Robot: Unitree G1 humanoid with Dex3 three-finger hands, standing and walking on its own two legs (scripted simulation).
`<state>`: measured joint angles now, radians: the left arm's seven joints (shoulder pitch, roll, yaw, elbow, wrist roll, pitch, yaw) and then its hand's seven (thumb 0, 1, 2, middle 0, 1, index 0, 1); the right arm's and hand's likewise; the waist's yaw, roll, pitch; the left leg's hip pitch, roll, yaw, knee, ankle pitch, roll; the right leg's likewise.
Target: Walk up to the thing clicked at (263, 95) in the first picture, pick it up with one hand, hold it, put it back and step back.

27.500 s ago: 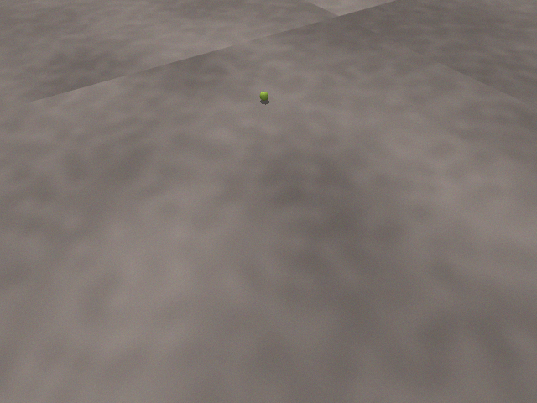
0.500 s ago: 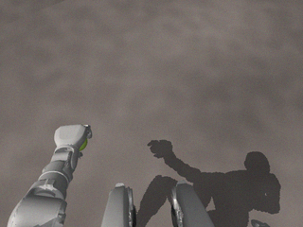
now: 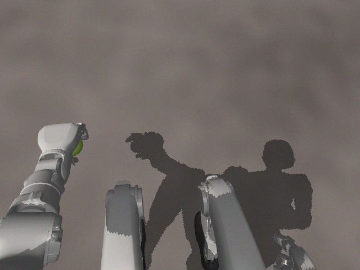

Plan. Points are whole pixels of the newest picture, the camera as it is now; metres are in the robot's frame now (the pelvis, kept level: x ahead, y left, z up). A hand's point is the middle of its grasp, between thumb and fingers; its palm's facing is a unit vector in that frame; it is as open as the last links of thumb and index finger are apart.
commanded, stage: crouch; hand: left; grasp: from above
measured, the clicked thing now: (69, 144) +0.42 +0.28 -0.19
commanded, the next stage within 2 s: lower in 0.70 s
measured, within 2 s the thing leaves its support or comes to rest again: neither
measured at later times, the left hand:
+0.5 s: hand (78, 153) +0.41 +0.27 -0.25, palm faces -0.46 -0.06 -0.89, open 7.8 cm
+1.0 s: hand (83, 156) +0.41 +0.28 -0.30, palm faces -0.48 -0.07 -0.87, open 7.8 cm
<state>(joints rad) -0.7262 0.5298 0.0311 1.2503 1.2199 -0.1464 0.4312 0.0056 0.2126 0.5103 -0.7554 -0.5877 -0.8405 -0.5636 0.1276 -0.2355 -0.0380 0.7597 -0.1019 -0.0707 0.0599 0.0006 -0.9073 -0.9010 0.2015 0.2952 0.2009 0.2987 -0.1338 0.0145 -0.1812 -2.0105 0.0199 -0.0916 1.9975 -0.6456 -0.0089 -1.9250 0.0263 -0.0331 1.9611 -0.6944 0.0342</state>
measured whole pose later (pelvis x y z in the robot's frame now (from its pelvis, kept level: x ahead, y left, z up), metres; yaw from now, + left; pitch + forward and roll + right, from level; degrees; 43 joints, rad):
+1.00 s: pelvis -0.01 +0.00 -0.12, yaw -3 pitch +34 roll -7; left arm -0.85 0.68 0.11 1.45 1.26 -0.23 0.46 0.00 0.22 0.47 -0.78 -0.55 -0.86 -0.55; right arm 0.10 -0.26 0.02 0.79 -0.15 -0.07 0.13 0.00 -0.91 -0.90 0.20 0.30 0.20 0.30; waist -0.18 -0.03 -0.06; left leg -2.30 0.03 -0.14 2.37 -0.66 -0.02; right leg -2.22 0.06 -0.06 2.32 -0.70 0.04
